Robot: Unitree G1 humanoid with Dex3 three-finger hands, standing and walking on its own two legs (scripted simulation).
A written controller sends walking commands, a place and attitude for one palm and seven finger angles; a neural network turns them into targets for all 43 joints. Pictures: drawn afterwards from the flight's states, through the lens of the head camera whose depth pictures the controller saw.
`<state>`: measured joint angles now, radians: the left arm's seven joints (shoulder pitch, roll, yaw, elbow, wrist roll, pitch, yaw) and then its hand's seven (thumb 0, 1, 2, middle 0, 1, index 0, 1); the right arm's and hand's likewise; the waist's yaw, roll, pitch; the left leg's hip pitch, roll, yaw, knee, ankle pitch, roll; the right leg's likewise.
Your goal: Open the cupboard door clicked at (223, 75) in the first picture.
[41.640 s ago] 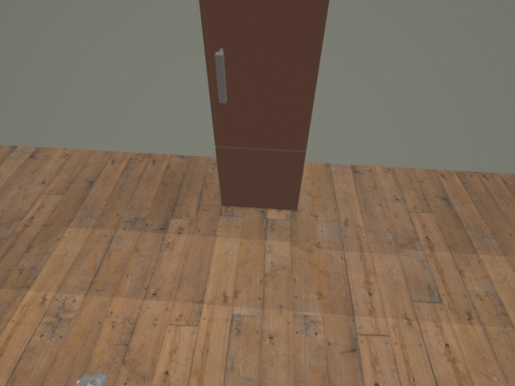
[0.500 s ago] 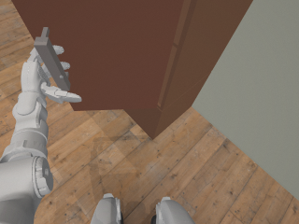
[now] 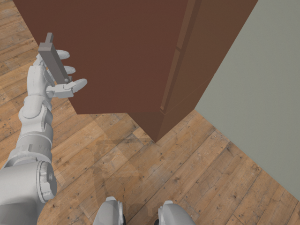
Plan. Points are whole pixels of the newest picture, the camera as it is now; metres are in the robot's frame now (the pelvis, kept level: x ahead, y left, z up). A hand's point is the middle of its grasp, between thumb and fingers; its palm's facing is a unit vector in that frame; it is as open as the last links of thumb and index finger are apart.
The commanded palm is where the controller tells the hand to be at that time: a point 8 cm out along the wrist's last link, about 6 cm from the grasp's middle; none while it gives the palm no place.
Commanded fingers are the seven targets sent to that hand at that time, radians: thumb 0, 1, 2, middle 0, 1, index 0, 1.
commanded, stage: close the thumb around the handle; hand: left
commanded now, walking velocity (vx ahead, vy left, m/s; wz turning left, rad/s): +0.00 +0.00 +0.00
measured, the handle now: (60, 66) +0.53 +0.22 +0.06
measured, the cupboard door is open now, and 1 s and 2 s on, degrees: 52 73 100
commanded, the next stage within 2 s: pull the door open along its arc in 0.32 s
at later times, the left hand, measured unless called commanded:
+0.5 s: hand (66, 81) +0.47 +0.20 +0.06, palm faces +0.07 -1.00 -0.01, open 6.1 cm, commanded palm +0.44 +0.24 +0.06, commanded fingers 0.00 0.90 0.90 -0.40 -1.35 -0.40 -1.35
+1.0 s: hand (77, 119) +0.36 +0.16 +0.07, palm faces +0.18 -0.98 +0.10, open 6.7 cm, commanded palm +0.31 +0.22 +0.06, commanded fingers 0.00 0.90 0.90 -0.40 -1.35 -0.40 -1.35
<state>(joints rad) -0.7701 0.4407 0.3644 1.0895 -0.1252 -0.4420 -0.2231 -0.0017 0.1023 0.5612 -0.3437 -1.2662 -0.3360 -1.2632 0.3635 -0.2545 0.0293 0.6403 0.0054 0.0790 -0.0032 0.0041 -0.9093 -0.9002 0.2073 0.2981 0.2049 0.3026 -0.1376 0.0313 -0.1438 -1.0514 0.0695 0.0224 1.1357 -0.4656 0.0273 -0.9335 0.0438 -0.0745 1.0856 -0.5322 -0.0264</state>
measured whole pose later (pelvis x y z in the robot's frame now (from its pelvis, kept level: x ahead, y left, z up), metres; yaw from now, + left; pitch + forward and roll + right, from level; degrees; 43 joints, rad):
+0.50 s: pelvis +0.00 +0.00 +0.00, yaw +0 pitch +21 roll -3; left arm -0.76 0.43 0.36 1.09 -0.12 -0.45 -0.20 0.01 0.69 0.80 -0.34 -1.35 -0.32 -1.34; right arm 0.35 -0.26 0.03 0.64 0.01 0.09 0.00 0.00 -0.91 -0.90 0.21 0.30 0.20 0.30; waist -0.14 0.03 -0.14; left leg -1.04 0.07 0.02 1.13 -0.46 0.02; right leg -0.93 0.04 -0.08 1.09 -0.53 -0.03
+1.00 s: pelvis +0.02 +0.00 +0.02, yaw +0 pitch +17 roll -1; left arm -0.10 0.11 0.15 0.39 -0.20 -0.41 0.03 0.04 0.64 0.70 -0.29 -1.32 -0.31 -1.29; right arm 0.29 -0.23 0.00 0.54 0.01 0.05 0.04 0.01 -0.91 -0.90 0.21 0.30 0.20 0.30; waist -0.04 0.02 -0.18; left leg -0.85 0.06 0.07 1.02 -0.47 0.03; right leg -0.76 0.03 -0.03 0.99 -0.53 -0.02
